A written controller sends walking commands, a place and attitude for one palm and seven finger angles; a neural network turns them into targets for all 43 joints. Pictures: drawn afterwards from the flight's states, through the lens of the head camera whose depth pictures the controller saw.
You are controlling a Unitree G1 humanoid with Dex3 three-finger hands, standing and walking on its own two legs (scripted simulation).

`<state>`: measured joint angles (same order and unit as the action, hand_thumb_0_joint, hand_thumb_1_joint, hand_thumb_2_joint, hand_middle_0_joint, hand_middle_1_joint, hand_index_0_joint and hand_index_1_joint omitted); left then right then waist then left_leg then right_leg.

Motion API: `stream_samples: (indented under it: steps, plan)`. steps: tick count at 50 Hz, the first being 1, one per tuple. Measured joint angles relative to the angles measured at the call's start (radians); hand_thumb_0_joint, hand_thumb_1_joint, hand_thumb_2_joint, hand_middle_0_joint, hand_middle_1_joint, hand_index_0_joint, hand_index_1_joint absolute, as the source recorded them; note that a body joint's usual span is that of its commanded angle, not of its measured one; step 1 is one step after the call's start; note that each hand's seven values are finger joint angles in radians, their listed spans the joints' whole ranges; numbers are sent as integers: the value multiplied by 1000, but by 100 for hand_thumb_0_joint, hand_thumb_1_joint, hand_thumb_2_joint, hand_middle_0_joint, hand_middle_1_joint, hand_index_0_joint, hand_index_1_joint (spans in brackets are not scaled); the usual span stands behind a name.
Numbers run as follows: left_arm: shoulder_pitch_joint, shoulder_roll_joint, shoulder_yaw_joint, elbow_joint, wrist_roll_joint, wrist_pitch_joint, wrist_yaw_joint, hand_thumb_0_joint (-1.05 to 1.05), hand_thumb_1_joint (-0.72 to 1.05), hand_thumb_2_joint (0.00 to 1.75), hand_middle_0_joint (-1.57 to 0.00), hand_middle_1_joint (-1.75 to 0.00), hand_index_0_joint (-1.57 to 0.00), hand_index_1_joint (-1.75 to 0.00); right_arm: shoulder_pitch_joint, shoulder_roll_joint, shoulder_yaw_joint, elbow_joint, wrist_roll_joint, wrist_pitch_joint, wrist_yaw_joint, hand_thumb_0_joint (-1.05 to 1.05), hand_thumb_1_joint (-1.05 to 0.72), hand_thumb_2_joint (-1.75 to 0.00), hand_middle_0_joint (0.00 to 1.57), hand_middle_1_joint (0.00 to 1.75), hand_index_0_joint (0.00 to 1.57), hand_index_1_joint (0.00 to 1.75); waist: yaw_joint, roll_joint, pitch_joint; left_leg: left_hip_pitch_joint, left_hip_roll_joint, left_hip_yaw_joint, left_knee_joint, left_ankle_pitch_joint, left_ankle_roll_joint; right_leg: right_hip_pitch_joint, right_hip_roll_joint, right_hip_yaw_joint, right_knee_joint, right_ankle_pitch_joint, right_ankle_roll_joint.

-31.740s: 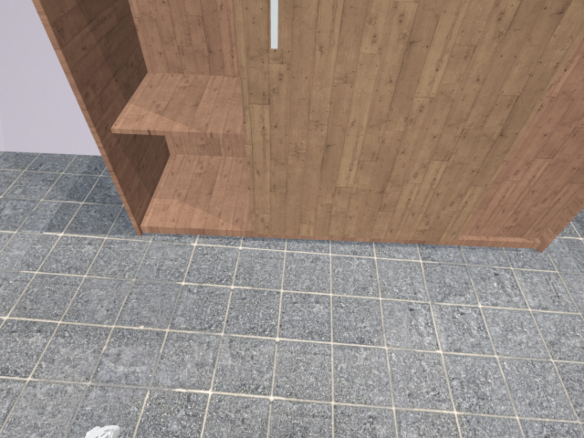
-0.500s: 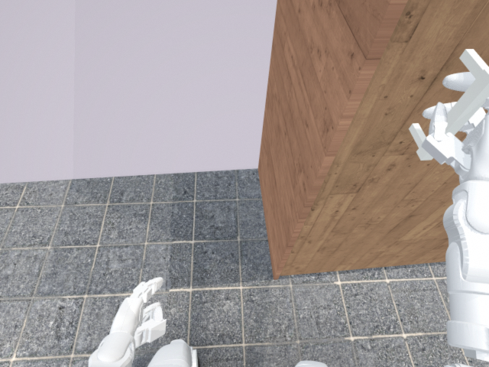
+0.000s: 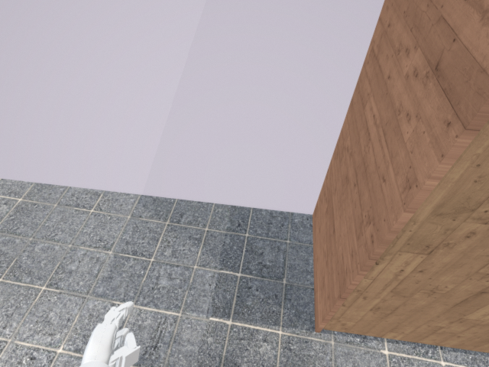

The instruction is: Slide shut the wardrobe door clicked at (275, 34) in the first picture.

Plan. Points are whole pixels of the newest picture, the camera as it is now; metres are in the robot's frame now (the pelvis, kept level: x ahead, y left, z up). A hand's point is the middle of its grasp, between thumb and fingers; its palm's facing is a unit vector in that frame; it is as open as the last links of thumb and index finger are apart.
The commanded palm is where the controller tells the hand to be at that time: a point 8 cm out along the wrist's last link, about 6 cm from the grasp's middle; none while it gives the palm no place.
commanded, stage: stop walking and hold the door there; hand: right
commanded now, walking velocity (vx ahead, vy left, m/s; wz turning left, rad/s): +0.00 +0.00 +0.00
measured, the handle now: out of the picture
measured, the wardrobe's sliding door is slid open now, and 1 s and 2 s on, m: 0.00 0.00 0.00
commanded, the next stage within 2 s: none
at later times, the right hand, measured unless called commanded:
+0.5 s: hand out of the picture +0.31 -0.35 +0.17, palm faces +0.63 +0.72 -0.31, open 5.7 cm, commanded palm +0.25 -0.38 +0.17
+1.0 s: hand out of the picture +0.31 -0.36 +0.16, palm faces +0.50 +0.82 -0.29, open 5.4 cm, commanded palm +0.27 -0.39 +0.17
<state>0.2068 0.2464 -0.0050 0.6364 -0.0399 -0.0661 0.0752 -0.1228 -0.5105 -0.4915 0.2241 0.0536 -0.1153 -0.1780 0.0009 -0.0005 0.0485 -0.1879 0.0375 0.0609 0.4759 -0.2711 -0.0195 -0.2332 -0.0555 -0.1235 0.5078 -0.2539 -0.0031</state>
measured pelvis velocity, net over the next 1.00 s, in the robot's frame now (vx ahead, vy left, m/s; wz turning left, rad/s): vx -0.06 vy -0.06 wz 0.02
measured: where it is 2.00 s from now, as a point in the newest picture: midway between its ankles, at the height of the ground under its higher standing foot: outside the picture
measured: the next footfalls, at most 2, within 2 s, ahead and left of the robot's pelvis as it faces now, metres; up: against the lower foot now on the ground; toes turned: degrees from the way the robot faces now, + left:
left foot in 0.98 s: -0.04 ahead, +0.07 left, +0.00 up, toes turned +9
right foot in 1.28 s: -0.03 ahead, -0.31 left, +0.00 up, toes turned -5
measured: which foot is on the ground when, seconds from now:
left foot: down 0.00-0.74, up 0.76-0.96, down 0.98-1.00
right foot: down 0.00-0.98, up 1.00-1.00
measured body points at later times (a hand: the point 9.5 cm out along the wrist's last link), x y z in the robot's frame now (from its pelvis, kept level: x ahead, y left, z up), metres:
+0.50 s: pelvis -0.01 +0.01 +0.00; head -0.01 +0.01 +0.45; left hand +0.12 +0.28 -0.09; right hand +0.27 -0.39 +0.18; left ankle -0.01 +0.12 -0.74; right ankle +0.01 -0.11 -0.74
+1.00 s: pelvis -0.06 -0.06 -0.01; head -0.01 -0.04 +0.43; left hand +0.11 +0.16 -0.12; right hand +0.28 -0.40 +0.17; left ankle -0.08 +0.06 -0.74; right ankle +0.01 -0.12 -0.73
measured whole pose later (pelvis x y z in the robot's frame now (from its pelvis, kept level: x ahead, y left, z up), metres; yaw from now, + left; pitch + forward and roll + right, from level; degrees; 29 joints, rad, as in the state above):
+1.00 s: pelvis -0.06 -0.06 -0.01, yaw +1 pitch +0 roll +0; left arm 0.14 0.22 -0.05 0.65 -0.02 -0.08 0.05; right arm -0.33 -0.47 -0.39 0.32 0.05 -0.14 -0.13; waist -0.01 -0.04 0.12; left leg -0.24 0.07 0.13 0.59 -0.33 0.00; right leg -0.38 0.03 -0.13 0.60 -0.22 -0.07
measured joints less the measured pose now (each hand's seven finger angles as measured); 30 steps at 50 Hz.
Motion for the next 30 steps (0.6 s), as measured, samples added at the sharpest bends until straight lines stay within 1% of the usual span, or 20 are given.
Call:
stream_samples:
  steps: [2, 5, 11, 22, 28, 30]
  plan:
    - [2, -6, -5, 12, 1, 8, 3, 1, 91, 90, -20, -30, -20, -30, -2, -7, -14, 29, 0, -4, 1, -11, -67, -76, 46, 140, 32, 140, 6, -20, -2, -4, -21, 5, -10, 10, 11, -11, -20, 6, 7, 0, 10]
    - [14, -6, -3, 34, 2, 18, 10, 1, 90, 90, -20, -30, -20, -30, -13, -9, -22, 66, 1, -10, 6, -11, -67, -76, 46, 140, 33, 140, 6, -28, -12, -11, -28, 3, -11, 15, 22, -13, -26, 4, -1, 6, 15]
    - [34, 14, 7, 62, -1, 31, 24, 1, 90, 90, -20, -30, -21, -30, -14, -20, -31, 132, -4, -37, 21, -11, -65, -76, 46, 140, 37, 140, 10, -32, -34, -9, -29, -7, -26, 24, 22, 1, -26, -7, -30, 21, 15]
    - [40, 36, 21, 58, -5, 22, 30, 1, 91, 90, -20, -30, -20, -30, -23, -32, -24, 189, -9, -63, 31, -11, -64, -77, 46, 140, 40, 140, 11, -29, -64, -11, -33, -16, -43, 39, 22, 1, -29, -16, -45, 30, 14]
    - [27, 46, 30, 47, -3, 25, 24, 1, 91, 90, -20, -30, -20, -30, -45, -18, -11, 188, -16, -76, 38, -11, -63, -78, 46, 140, 41, 140, 6, -42, -55, -29, -26, -10, -24, 35, 15, -29, -25, -9, -9, 20, 5]
    - [16, 53, 35, 46, -3, 32, 21, 1, 91, 90, -20, -30, -20, -30, -60, -13, 0, 184, -21, -85, 47, -12, -63, -78, 46, 140, 41, 140, 6, -48, -44, -42, -17, -5, -3, 28, 8, -50, -14, 8, 22, 9, 4]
